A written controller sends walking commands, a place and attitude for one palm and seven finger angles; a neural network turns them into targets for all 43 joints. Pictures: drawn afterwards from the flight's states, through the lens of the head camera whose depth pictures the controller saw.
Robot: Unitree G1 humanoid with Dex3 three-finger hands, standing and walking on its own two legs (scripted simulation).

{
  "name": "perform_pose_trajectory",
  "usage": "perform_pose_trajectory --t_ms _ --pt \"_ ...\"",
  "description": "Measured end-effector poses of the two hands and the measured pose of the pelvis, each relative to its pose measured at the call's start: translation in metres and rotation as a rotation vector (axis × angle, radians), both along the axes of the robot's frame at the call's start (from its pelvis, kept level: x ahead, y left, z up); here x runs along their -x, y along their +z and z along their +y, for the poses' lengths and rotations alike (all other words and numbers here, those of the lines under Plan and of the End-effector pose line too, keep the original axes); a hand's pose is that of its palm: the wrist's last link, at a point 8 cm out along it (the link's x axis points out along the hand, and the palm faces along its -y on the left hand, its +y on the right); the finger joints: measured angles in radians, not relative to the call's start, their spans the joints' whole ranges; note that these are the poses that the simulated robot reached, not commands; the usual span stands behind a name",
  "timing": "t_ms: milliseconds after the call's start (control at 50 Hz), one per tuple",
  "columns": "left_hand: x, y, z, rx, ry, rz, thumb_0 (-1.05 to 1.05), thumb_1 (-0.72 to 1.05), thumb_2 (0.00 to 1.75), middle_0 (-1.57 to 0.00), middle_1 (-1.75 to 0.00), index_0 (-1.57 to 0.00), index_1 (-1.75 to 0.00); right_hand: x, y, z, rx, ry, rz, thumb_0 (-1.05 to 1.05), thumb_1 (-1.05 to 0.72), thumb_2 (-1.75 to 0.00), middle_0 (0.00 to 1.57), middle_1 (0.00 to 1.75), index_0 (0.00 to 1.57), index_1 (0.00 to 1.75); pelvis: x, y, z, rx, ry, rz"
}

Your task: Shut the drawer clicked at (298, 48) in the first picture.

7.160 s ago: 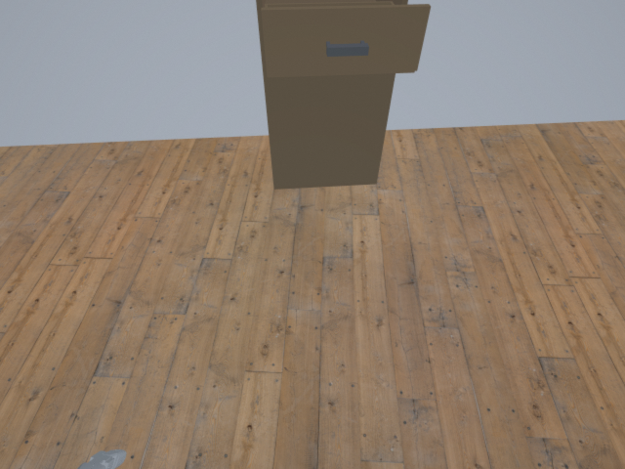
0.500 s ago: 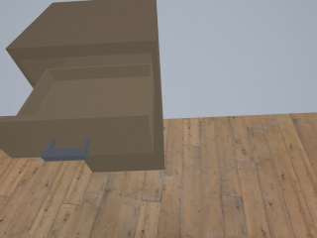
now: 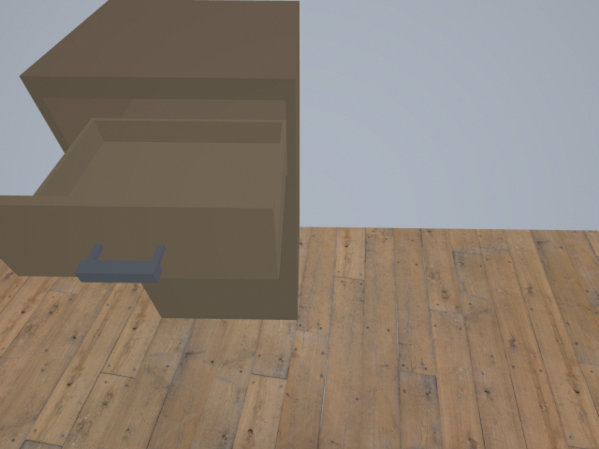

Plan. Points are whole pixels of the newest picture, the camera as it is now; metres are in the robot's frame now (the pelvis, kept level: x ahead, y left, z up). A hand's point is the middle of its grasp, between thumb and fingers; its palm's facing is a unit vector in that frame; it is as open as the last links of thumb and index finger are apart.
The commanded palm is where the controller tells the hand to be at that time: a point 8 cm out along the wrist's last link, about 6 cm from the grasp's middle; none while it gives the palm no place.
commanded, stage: look again from close up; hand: left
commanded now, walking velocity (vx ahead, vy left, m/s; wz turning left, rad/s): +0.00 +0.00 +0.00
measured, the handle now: (124, 260) +0.37 +0.30 +0.02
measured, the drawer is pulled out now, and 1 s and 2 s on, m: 0.29 0.29 0.29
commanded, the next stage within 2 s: shuffle to correct the standing spot in 0.58 s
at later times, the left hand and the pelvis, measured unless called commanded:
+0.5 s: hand out of the picture +0.02 +0.22 -0.17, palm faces +0.04 -0.98 -0.21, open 7.4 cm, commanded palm none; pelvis +0.01 +0.05 +0.00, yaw +0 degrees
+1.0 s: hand out of the picture +0.03 +0.21 -0.19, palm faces +0.06 -0.99 -0.16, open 7.4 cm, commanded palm none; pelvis +0.05 +0.05 -0.01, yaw +0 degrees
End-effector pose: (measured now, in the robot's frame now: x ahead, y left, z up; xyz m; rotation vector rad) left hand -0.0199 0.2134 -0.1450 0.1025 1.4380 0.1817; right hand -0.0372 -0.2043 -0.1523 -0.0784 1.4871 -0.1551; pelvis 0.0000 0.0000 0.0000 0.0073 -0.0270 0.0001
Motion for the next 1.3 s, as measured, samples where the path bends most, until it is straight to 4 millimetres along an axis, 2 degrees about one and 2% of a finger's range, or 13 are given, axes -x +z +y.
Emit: perform_pose_trajectory --t_ms 100,180,360,440,580,800,920,1020,1100,1180,1300 --pt "0.011 -0.002 -0.005 0.013 -0.002 0.012 0.00 0.91 0.90 -0.20 -0.30 -0.20 -0.30 0.005 0.001 0.003 0.000 0.003 0.009 0.01 -0.91 -0.90 0.19 0.30 0.20 0.30 0.002 -0.001 0.004 0.011 0.000 0.010" --pt "0.012 -0.007 0.003 0.020 -0.018 -0.004 0.00 0.91 0.90 -0.20 -0.30 -0.20 -0.30 0.000 -0.005 0.008 0.010 0.004 -0.040 0.01 -0.91 -0.90 0.19 0.30 0.20 0.30 0.004 -0.008 0.017 0.038 0.011 0.020" --pt "-0.018 -0.001 0.043 -0.025 -0.036 -0.078 0.01 0.92 0.90 -0.20 -0.30 -0.20 -0.30 -0.015 -0.005 0.044 -0.027 0.026 -0.101 0.01 -0.91 -0.90 0.19 0.30 0.20 0.30 -0.002 -0.006 0.037 0.005 0.005 0.011" --pt "-0.028 0.003 0.053 -0.040 -0.040 -0.097 0.01 0.92 0.90 -0.20 -0.30 -0.19 -0.30 -0.021 -0.006 0.052 -0.037 0.044 -0.093 0.01 -0.92 -0.90 0.19 0.30 0.20 0.30 -0.005 -0.004 0.043 0.000 0.006 0.013" --pt "-0.033 0.003 0.057 -0.034 -0.044 -0.071 0.01 0.92 0.90 -0.20 -0.30 -0.19 -0.30 -0.030 -0.004 0.051 -0.020 0.048 -0.083 0.01 -0.92 -0.90 0.20 0.30 0.20 0.30 -0.012 -0.003 0.048 -0.003 0.001 0.014" --pt "-0.032 -0.004 0.049 -0.003 -0.040 -0.024 0.01 0.92 0.90 -0.20 -0.30 -0.19 -0.30 -0.048 -0.002 0.037 0.020 0.061 -0.072 0.01 -0.91 -0.90 0.19 0.30 0.20 0.30 -0.024 -0.005 0.049 -0.002 -0.005 0.007" --pt "-0.037 -0.011 0.046 0.017 -0.024 -0.007 0.00 0.91 0.90 -0.20 -0.30 -0.19 -0.30 -0.057 -0.005 0.035 0.026 0.066 -0.049 0.01 -0.91 -0.90 0.19 0.30 0.20 0.30 -0.039 -0.010 0.049 0.005 -0.003 0.015" --pt "-0.044 -0.017 0.052 0.025 0.002 0.007 0.00 0.91 0.90 -0.20 -0.30 -0.20 -0.30 -0.070 -0.005 0.040 0.039 0.072 -0.036 0.01 -0.91 -0.90 0.19 0.30 0.20 0.30 -0.055 -0.015 0.055 0.010 0.004 0.023" --pt "-0.056 -0.019 0.060 0.015 -0.004 0.030 0.00 0.91 0.90 -0.20 -0.30 -0.20 -0.30 -0.082 -0.004 0.049 0.050 0.063 -0.050 0.01 -0.91 -0.90 0.19 0.30 0.20 0.30 -0.067 -0.015 0.061 0.004 -0.004 0.017" --pt "-0.082 -0.013 0.067 -0.017 -0.004 -0.008 0.01 0.91 0.90 -0.20 -0.30 -0.19 -0.30 -0.090 -0.005 0.055 0.034 0.053 -0.039 0.01 -0.91 -0.90 0.19 0.30 0.20 0.30 -0.075 -0.012 0.060 -0.005 0.002 0.005" --pt "-0.115 -0.002 0.073 -0.055 -0.040 -0.080 0.00 0.91 0.90 -0.20 -0.30 -0.19 -0.30 -0.106 -0.006 0.050 0.033 0.023 -0.057 0.01 -0.92 -0.90 0.20 0.30 0.20 0.30 -0.079 -0.008 0.058 0.000 -0.005 0.033"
